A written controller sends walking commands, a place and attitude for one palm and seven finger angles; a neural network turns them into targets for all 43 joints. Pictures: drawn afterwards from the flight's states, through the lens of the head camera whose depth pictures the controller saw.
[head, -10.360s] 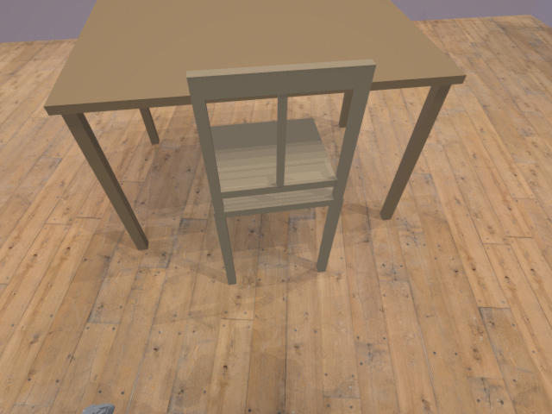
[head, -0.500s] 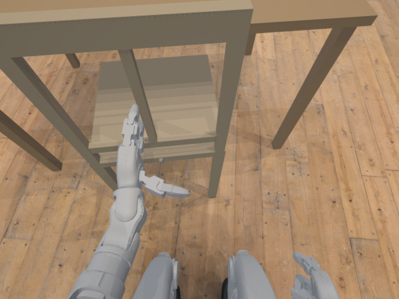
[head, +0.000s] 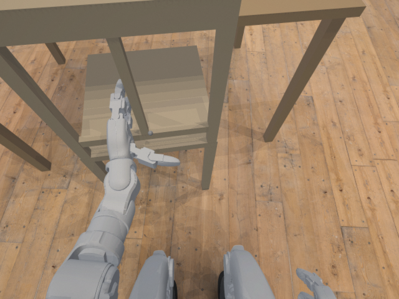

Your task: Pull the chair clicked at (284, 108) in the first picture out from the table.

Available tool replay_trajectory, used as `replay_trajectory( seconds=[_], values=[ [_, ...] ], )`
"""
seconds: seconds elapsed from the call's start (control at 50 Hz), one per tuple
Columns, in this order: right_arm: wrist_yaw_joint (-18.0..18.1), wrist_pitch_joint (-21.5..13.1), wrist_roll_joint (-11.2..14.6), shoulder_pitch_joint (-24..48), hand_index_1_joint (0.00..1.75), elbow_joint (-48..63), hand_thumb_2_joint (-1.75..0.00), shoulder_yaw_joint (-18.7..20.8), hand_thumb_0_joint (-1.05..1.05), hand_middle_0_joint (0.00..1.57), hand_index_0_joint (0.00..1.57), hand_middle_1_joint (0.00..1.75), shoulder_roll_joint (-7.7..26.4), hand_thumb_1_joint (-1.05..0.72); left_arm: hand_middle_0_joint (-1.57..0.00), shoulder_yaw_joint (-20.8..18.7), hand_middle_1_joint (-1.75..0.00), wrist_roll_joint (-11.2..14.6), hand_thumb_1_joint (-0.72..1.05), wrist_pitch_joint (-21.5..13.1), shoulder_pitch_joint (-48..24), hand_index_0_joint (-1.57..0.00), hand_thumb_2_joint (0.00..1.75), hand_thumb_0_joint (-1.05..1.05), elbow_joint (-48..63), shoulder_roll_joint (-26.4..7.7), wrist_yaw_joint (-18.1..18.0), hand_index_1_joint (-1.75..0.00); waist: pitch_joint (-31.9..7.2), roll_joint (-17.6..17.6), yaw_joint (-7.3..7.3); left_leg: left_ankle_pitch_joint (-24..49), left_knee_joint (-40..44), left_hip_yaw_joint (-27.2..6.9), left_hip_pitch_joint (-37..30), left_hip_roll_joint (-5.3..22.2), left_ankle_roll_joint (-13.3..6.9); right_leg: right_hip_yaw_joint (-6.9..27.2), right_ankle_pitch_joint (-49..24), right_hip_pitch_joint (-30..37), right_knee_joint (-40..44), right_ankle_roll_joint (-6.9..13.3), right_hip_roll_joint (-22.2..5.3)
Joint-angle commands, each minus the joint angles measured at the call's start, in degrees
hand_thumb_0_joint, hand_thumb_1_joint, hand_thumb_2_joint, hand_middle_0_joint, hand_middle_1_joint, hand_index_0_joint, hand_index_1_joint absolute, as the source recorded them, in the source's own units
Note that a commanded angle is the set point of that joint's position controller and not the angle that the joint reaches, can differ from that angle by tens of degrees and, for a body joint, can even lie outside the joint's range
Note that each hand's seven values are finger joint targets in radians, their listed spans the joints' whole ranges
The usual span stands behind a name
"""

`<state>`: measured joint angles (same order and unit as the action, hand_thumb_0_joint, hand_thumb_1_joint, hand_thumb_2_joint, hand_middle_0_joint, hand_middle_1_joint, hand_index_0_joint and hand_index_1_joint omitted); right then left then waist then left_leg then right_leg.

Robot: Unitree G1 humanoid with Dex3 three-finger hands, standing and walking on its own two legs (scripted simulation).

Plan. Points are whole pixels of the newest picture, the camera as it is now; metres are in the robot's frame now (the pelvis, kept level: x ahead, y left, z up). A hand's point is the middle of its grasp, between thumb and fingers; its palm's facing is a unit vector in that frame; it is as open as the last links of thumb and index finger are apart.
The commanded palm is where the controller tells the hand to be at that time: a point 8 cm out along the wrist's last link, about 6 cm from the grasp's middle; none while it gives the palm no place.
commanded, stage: push the fingers through the gap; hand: left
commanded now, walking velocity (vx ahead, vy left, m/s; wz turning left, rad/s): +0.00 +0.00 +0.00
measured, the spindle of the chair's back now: (132, 94) +0.52 +0.13 +0.04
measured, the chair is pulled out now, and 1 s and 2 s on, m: -0.01 -0.02 0.03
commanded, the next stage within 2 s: hook a spindle and tug to test in 0.70 s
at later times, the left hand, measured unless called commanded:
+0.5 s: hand (151, 117) +0.47 +0.09 +0.02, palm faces +0.13 -0.99 -0.04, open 17.0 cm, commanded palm +0.44 +0.14 +0.03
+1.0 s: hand (150, 121) +0.46 +0.10 +0.02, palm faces +0.12 -0.99 -0.03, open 16.6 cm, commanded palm +0.43 +0.14 +0.03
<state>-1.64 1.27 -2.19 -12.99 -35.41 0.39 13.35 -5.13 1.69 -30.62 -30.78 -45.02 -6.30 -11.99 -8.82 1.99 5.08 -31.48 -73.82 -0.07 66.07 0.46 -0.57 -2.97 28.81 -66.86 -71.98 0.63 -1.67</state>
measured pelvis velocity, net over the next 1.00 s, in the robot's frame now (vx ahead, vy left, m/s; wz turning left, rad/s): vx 0.01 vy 0.00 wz -0.01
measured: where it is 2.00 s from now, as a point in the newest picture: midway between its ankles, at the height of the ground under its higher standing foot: outside the picture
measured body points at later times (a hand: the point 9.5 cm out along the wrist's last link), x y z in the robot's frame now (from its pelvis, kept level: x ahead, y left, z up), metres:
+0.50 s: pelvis +0.01 +0.00 +0.00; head +0.15 +0.00 +0.43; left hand +0.46 +0.15 +0.03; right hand +0.06 -0.25 -0.13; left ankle +0.03 +0.11 -0.62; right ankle +0.05 -0.12 -0.62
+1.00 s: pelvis +0.01 +0.00 +0.00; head +0.15 +0.00 +0.43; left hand +0.45 +0.15 +0.03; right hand +0.09 -0.25 -0.13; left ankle +0.03 +0.11 -0.62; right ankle +0.05 -0.12 -0.62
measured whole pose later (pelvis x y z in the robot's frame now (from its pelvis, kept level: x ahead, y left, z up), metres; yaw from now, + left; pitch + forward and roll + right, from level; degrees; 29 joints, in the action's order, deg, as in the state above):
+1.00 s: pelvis +0.01 +0.00 +0.00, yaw -1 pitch +25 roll -1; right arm -3.1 4.3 -3.2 -14.6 -35.3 0.9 13.0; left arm -9.3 0.2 -33.2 -35.5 -51.7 -7.2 -12.1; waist -9.0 1.8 6.0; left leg -32.4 -73.0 0.3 66.0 1.0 -0.7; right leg -2.5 29.3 -67.0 -71.0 0.4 -1.0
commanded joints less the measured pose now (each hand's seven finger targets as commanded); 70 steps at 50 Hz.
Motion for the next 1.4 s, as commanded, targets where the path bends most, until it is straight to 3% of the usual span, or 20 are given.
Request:
replay_trajectory(
  seconds=[0.0, 0.08, 0.2, 0.22, 0.26, 0.34, 0.36, 0.42, 0.46, 0.5, 0.66, 0.74, 0.78, 0.84, 0.92, 0.94, 1.0, 1.08, 1.28, 1.38],
  values=[
    [0.3, -1.2, -0.4, -5.2, 0.3, 5.0, -0.9, 3.0, 0.0, 0.2, 0.2, 0.3, 7.9, -0.9, -0.06, -1.8, -0.08, -0.8, -0.5, -4.0, -20.3, -0.06, 0.3, 0.0, 8.6, -4.2, -0.2, -0.08, -25.1, -2.5, 2.35, 13.5, 9.5, -1.0, -12.9, -1.0, -0.4, 1.5, -12.7, 16.8, 9.8, 0.8, 1.6],
    [0.0, -1.0, -0.7, -6.0, 0.3, 4.6, -0.9, 3.2, 0.0, 0.2, 0.2, 0.3, 8.0, -0.9, -0.06, -3.4, -0.08, -1.4, -0.5, -5.5, -23.3, -0.06, 0.3, 0.0, 8.2, -5.7, -0.6, -0.08, -27.0, -1.7, 2.33, 14.4, 9.1, -1.3, -13.8, -0.9, -0.3, 1.5, -12.9, 16.3, 9.1, 0.9, 1.6],
    [0.0, -0.5, -1.1, -7.5, 0.3, 3.5, -0.9, 3.3, 0.0, 0.2, 0.2, 0.3, 8.2, -0.9, -0.06, -4.1, -0.08, -2.5, -0.5, -6.4, -29.2, -0.06, 0.3, 0.0, 3.8, -6.6, -0.8, -0.08, -27.0, -0.3, 3.65, 14.2, 8.6, -1.5, -14.2, -0.8, -0.3, 1.5, -12.3, 14.0, 8.9, 0.8, 1.7],
    [-0.1, -0.3, -1.2, -8.0, 0.3, 3.3, -0.9, 3.3, 0.0, 0.2, 0.2, 0.3, 8.3, -0.9, -0.06, -3.7, -0.08, -2.6, -0.5, -6.3, -31.0, -0.06, 0.3, 0.0, 3.1, -6.2, -0.8, -0.08, -27.2, -0.2, 4.5, 14.5, 8.7, -2.0, -15.1, -0.6, -0.3, 1.2, -12.1, 12.8, 8.6, 0.8, 1.7],
    [-0.1, -0.1, -1.3, -8.4, 0.3, 3.0, -0.9, 3.4, 0.0, 0.2, 0.2, 0.3, 8.5, -0.9, -0.06, -5.3, -0.08, -2.5, -0.5, -6.7, -32.4, -0.06, 0.3, 0.0, 3.0, -7.8, -0.8, -0.08, -28.9, 1.1, 4.03, 16.0, 8.5, -2.0, -15.8, -0.6, -0.1, 1.3, -13.2, 13.2, 8.3, 0.8, 1.7],
    [-0.7, 0.6, -1.6, -9.6, 0.3, 3.4, -0.9, 3.6, 0.0, 0.2, 0.2, 0.3, 8.5, -0.9, -0.06, -4.7, -0.08, -2.3, -0.5, -6.3, -29.2, -0.06, 0.3, 0.0, 3.3, -6.2, -0.1, -0.08, -32.7, 1.4, 3.2, 21.2, 8.3, -2.0, -18.5, -0.4, 0.1, 0.9, -17.5, 14.7, 7.5, 1.0, 2.0],
    [-0.8, 0.8, -1.4, -9.5, 0.3, 3.5, -0.9, 3.8, 0.0, 0.2, 0.2, 0.3, 8.5, -0.9, -0.06, -5.2, -0.08, -2.0, -0.5, -5.9, -27.2, -0.06, 0.3, 0.0, 2.7, -6.5, 0.0, -0.08, -32.0, 1.0, 2.73, 21.1, 8.4, -1.8, -17.9, -0.4, 0.2, 1.0, -17.8, 15.4, 7.7, 1.0, 2.1],
    [-0.9, 1.4, -1.4, -9.7, 0.3, 3.6, -0.9, 3.5, 0.0, 0.2, 0.2, 0.3, 8.6, -0.9, -0.06, -5.4, -0.08, -2.2, -0.5, -5.4, -27.2, -0.06, 0.3, 0.0, 1.4, -6.9, 0.1, -0.08, -28.4, -2.0, 3.38, 17.8, 8.7, -1.4, -13.9, -0.6, -0.4, 1.2, -16.5, 16.6, 8.6, 0.8, 2.3],
    [-0.8, 1.5, -1.3, -9.6, 0.3, 3.6, -0.9, 3.7, 0.0, 0.2, 0.2, 0.3, 8.5, -0.9, -0.06, -6.0, -0.08, -2.3, -0.5, -6.0, -28.3, -0.06, 0.3, 0.0, 3.0, -7.8, 0.0, -0.08, -28.8, -1.7, 3.32, 17.4, 8.7, -1.2, -14.1, -0.6, -0.4, 1.5, -16.4, 16.8, 8.9, 0.8, 2.2],
    [-0.8, 1.5, -1.3, -9.6, 0.3, 3.5, -0.9, 3.6, 0.0, 0.2, 0.2, 0.3, 8.3, -0.9, -0.06, -5.0, -0.08, -2.3, -0.5, -6.0, -27.7, -0.06, 0.3, 0.0, 2.3, -6.3, -0.1, -0.08, -27.9, -1.0, 3.56, 17.0, 8.9, -1.2, -14.6, -0.6, -0.3, 1.4, -15.9, 16.0, 9.1, 0.8, 2.2],
    [-1.0, 1.8, -1.5, -9.5, 0.3, 3.3, -0.9, 3.6, 0.0, 0.2, 0.2, 0.3, 8.4, -0.9, -0.06, -4.8, -0.08, -3.1, -0.5, -6.9, -28.4, -0.06, 0.3, 0.0, 1.7, -6.5, -0.6, -0.08, -27.2, 0.1, 3.67, 17.4, 8.8, -1.5, -15.6, -0.6, -0.1, 1.0, -15.6, 14.5, 8.8, 0.9, 2.3],
    [-1.1, 1.9, -1.6, -9.5, 0.3, 3.8, -0.9, 3.7, 0.0, 0.2, 0.2, 0.3, 8.2, -0.9, -0.06, -5.0, -0.08, -2.8, -0.5, -7.2, -27.2, -0.06, 0.3, 0.0, 3.9, -6.5, -0.4, -0.08, -30.8, 0.5, 2.97, 20.3, 8.5, -0.9, -16.9, -0.7, -0.2, 1.3, -19.0, 17.4, 8.6, 0.9, 2.3],
    [-1.1, 2.0, -1.4, -9.1, 0.3, 3.9, -0.9, 3.8, 0.0, 0.2, 0.2, 0.3, 8.1, -0.9, -0.06, -5.1, -0.08, -2.1, -0.5, -6.9, -25.2, -0.06, 0.3, 0.0, 4.6, -6.4, -0.1, -0.08, -30.6, 0.1, 2.74, 21.2, 8.4, -0.7, -16.9, -0.7, -0.1, 1.5, -20.4, 18.3, 8.8, 0.9, 2.3],
    [-1.1, 2.1, -1.2, -8.8, 0.3, 4.0, -0.9, 3.8, 0.0, 0.2, 0.2, 0.3, 8.0, -0.9, -0.11, -3.3, -0.24, -2.0, -0.5, -6.5, -24.8, -0.11, 0.3, 0.0, 5.1, -4.8, 0.2, -0.24, -29.0, -0.7, 3.34, 21.0, 8.6, -0.9, -16.9, -0.5, -0.1, 1.2, -20.2, 17.5, 8.9, 0.8, 2.4],
    [-0.8, 1.9, -1.2, -8.5, 0.3, 4.1, -0.9, 3.8, 0.0, 0.2, 0.2, 0.3, 8.1, -0.9, -0.18, -4.3, -0.46, -2.2, -0.5, -6.7, -25.3, -0.18, 0.3, 0.0, 5.7, -6.4, 0.1, -0.46, -28.0, -1.5, 3.18, 19.1, 8.8, -1.0, -15.5, -0.7, -0.3, 1.4, -18.9, 17.9, 9.0, 0.8, 2.3],
    [-0.8, 1.8, -1.3, -8.3, 0.3, 3.9, -0.9, 3.6, 0.0, 0.2, 0.2, 0.3, 7.9, -0.9, -0.2, -3.7, -0.52, -2.2, -0.5, -6.9, -26.5, -0.2, 0.3, 0.0, 6.0, -5.8, 0.1, -0.52, -27.8, 0.3, 3.32, 19.2, 8.8, -0.9, -16.1, -0.7, -0.2, 1.4, -18.6, 17.0, 9.0, 0.8, 2.3],
    [-0.9, 1.6, -1.3, -8.2, 0.3, 3.5, -0.9, 3.7, 0.0, 0.2, 0.2, 0.3, 8.0, -0.9, -0.25, -2.2, -0.68, -2.3, -0.5, -7.2, -26.6, -0.25, 0.3, 0.0, 5.0, -4.0, 0.1, -0.68, -27.2, -0.1, 3.7, 18.7, 8.7, -1.4, -16.9, -0.5, 0.0, 0.9, -17.1, 15.2, 8.9, 0.9, 2.3],
    [-0.9, 1.5, -1.5, -8.3, 0.3, 3.3, -0.9, 3.8, 0.0, 0.2, 0.2, 0.3, 8.2, -0.9, -0.32, -3.1, -0.9, -2.5, -0.5, -7.4, -27.4, -0.32, 0.3, 0.0, 4.4, -5.1, 0.1, -0.9, -29.0, 0.5, 3.5, 19.1, 8.5, -1.5, -17.5, -0.6, 0.0, 1.0, -17.3, 15.3, 8.7, 1.0, 2.3],
    [-1.2, 1.7, -1.4, -8.8, 0.3, 3.5, -0.9, 4.0, 0.0, 0.2, 0.2, 0.3, 8.0, -0.9, -0.5, -1.0, -1.45, -1.7, 0.06, -6.7, -26.3, -0.5, 0.54, 0.0, 5.3, -2.5, 0.9, -1.45, -29.7, 0.3, 3.39, 20.9, 8.7, -1.8, -18.6, -0.5, 0.1, 0.5, -18.3, 15.7, 8.7, 1.0, 2.4],
    [-1.5, 1.9, -1.4, -9.0, 0.3, 3.7, -0.9, 4.0, 0.0, 0.2, 0.2, 0.3, 7.9, -0.9, -0.5, -1.2, -1.45, -1.6, 0.34, -6.3, -23.2, -0.5, 0.66, 0.0, 6.7, -2.4, 0.1, -1.45, -29.7, -0.2, 2.98, 23.0, 8.6, -1.3, -18.9, -0.4, 0.0, 0.7, -20.8, 17.1, 9.0, 1.0, 2.5]
  ],
)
